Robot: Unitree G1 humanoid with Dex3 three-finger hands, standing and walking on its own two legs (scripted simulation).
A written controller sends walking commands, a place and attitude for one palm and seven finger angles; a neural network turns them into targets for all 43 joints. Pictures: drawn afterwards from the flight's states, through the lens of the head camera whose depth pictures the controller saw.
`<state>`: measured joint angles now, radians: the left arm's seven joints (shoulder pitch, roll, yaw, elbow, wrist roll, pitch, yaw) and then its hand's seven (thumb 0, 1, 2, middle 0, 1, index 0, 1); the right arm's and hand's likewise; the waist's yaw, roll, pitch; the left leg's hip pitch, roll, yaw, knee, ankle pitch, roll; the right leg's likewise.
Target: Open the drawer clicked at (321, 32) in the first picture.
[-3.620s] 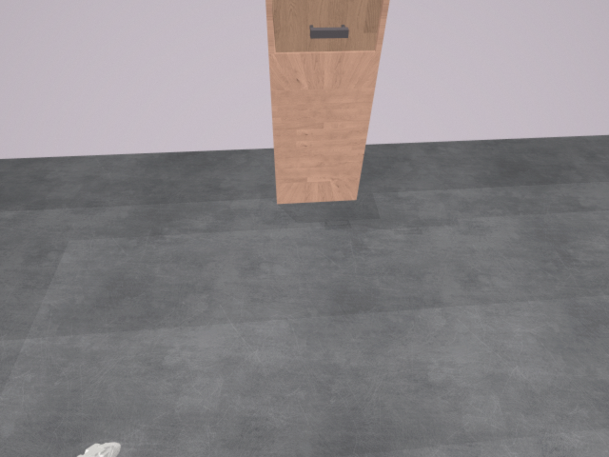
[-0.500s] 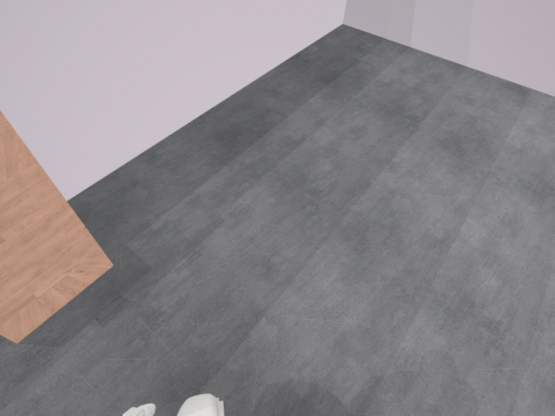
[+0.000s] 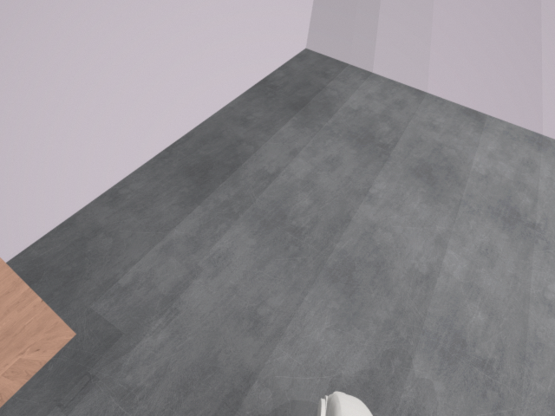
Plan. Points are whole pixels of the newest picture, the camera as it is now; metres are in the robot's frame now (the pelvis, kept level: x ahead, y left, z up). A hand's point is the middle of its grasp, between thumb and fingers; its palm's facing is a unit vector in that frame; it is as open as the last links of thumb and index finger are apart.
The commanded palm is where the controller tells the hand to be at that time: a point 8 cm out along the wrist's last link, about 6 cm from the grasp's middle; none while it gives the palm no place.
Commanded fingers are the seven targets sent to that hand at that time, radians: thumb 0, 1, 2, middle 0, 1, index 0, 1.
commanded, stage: walk to a spot facing it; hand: left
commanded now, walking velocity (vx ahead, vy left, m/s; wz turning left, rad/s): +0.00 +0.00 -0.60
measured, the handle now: out of the picture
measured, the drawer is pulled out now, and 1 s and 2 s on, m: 0.00 0.00 0.00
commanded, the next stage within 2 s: turn to face it in 0.06 s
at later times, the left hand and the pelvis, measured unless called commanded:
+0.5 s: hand (213, 357) +0.24 +0.12 -0.17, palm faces -0.05 -0.99 -0.16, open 7.4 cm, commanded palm none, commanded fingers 0.00 0.90 0.90 -0.20 -0.30 -0.20 -0.30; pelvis +0.09 -0.02 -0.02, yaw -1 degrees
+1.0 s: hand out of the picture +0.10 +0.24 -0.17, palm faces +0.30 -0.91 -0.28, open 7.4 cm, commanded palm none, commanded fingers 0.00 0.90 0.90 -0.20 -0.30 -0.20 -0.30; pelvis +0.09 +0.00 +0.00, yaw +15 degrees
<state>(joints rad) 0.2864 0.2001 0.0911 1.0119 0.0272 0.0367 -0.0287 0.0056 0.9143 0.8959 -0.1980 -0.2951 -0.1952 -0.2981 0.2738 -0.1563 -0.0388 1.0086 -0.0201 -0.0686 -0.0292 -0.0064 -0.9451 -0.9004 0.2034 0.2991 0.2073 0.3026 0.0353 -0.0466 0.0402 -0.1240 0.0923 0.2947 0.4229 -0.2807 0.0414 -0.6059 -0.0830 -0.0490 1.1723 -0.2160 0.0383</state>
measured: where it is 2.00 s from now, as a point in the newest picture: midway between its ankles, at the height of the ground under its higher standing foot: outside the picture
